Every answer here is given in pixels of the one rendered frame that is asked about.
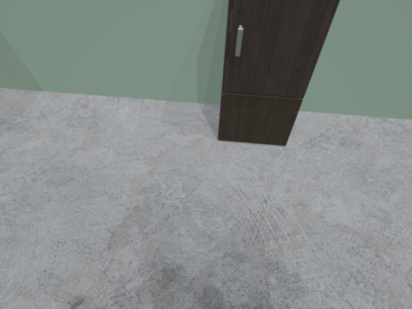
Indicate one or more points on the handle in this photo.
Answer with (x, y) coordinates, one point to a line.
(239, 41)

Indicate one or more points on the robot left hand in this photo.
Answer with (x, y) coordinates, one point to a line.
(70, 302)

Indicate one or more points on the cupboard door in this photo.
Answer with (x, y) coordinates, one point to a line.
(280, 41)

